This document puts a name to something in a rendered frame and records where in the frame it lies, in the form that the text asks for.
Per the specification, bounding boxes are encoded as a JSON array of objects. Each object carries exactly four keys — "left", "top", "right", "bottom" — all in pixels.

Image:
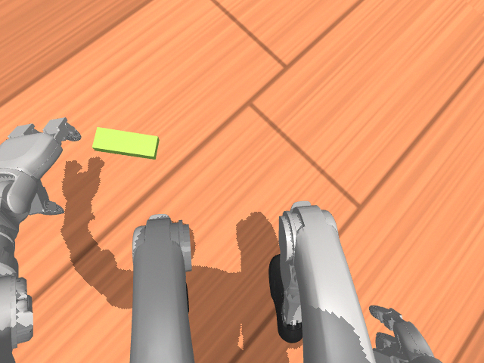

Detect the left robot hand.
[{"left": 0, "top": 117, "right": 81, "bottom": 216}]

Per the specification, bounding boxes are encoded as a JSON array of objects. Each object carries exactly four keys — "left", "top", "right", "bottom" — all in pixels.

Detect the right robot hand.
[{"left": 369, "top": 306, "right": 435, "bottom": 363}]

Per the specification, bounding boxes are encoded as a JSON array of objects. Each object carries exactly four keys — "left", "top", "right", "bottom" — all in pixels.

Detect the small box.
[{"left": 92, "top": 127, "right": 159, "bottom": 160}]

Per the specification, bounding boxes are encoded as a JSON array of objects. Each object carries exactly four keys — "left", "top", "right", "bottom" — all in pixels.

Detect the left robot arm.
[{"left": 0, "top": 168, "right": 38, "bottom": 363}]

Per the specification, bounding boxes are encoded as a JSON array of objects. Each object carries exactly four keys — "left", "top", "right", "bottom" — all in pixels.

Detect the right robot foot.
[{"left": 268, "top": 254, "right": 303, "bottom": 343}]

